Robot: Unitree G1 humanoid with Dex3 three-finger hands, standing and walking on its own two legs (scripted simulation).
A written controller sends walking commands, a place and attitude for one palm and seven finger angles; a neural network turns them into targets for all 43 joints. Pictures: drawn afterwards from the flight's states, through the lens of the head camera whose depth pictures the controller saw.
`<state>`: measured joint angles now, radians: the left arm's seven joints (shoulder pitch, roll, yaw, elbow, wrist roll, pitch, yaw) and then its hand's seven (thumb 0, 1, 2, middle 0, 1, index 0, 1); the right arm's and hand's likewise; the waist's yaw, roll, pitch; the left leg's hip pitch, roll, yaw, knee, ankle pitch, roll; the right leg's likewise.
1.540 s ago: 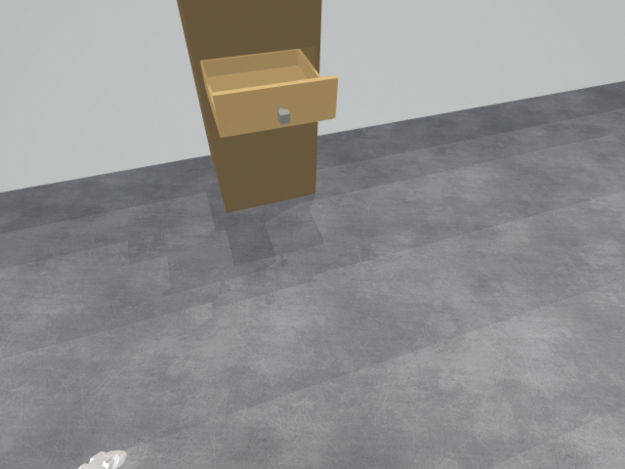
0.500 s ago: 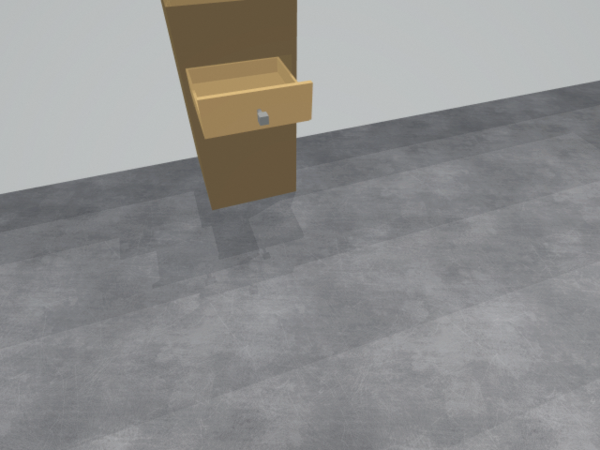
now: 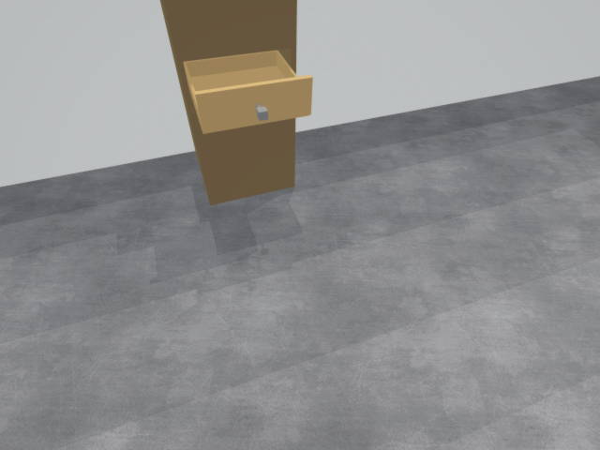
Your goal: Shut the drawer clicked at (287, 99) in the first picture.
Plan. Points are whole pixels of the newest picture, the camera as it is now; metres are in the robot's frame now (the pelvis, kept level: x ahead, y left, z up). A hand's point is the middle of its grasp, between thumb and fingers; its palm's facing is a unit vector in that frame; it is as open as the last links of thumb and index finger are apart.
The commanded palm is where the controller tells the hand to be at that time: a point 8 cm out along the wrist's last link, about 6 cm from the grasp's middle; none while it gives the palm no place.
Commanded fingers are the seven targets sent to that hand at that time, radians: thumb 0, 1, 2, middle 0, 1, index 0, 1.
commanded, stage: walk to a spot facing it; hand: left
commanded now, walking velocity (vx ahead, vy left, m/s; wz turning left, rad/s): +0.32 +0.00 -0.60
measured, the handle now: (260, 111) +1.12 +0.19 -0.15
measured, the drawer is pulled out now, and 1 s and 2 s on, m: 0.24 0.24 0.24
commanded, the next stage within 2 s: turn to face it in 1.62 s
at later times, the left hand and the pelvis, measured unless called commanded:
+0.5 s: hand out of the picture +0.10 +0.14 -0.18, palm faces -0.11 -0.97 -0.21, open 7.3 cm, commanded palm none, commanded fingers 0.00 0.90 0.90 -0.20 -0.30 -0.20 -0.30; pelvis +0.09 -0.05 -0.01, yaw -12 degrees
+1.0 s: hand (227, 317) +0.39 +0.17 -0.19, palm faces -0.32 -0.93 -0.17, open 7.4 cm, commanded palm none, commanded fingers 0.00 0.90 0.90 -0.20 -0.30 -0.20 -0.30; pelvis +0.31 -0.01 -0.01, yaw -24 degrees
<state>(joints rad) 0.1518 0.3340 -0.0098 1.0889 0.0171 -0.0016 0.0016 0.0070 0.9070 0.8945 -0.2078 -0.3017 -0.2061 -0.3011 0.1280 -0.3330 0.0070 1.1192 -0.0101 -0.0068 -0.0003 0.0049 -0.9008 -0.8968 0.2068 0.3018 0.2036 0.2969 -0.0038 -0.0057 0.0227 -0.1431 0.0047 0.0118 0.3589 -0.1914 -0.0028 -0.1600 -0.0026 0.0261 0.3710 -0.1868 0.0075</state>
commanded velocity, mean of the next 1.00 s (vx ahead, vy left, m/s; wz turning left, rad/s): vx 0.35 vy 0.00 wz -0.42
